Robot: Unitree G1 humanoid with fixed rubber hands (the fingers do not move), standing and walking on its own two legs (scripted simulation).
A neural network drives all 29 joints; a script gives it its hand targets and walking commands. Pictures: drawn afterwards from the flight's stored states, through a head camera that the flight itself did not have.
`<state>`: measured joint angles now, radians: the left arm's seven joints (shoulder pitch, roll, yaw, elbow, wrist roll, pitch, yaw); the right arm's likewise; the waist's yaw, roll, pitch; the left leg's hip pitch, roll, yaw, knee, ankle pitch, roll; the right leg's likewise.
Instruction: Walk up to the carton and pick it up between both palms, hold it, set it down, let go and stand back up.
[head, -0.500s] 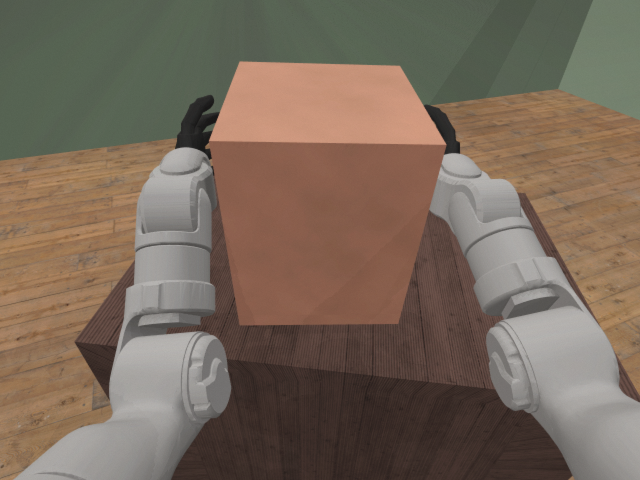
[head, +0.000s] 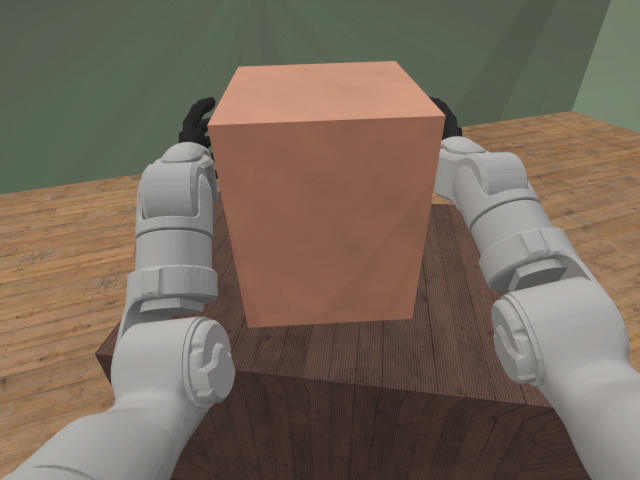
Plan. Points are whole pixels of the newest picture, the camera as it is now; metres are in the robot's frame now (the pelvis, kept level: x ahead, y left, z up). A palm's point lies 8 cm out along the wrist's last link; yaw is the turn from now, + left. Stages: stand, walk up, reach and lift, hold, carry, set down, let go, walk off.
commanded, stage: hold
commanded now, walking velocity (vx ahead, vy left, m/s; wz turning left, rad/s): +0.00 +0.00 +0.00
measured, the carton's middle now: (323, 190) +0.37 +0.00 +0.25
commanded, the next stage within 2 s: none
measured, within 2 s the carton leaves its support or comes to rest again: neither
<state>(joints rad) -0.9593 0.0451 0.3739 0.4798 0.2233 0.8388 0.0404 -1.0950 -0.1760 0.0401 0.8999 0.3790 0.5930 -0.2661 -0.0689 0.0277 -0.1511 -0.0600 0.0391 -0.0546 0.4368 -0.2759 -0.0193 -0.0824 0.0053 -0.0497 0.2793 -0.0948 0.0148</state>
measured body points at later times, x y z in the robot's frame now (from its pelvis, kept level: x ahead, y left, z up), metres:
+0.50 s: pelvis +0.00 -0.01 +0.00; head -0.09 +0.00 +0.44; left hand +0.39 +0.15 +0.30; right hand +0.39 -0.15 +0.29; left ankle -0.02 +0.13 -0.74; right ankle +0.04 -0.13 -0.74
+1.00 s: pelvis +0.00 -0.01 +0.00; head -0.10 +0.00 +0.44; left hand +0.38 +0.15 +0.31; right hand +0.39 -0.14 +0.31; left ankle -0.02 +0.13 -0.74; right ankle +0.04 -0.13 -0.74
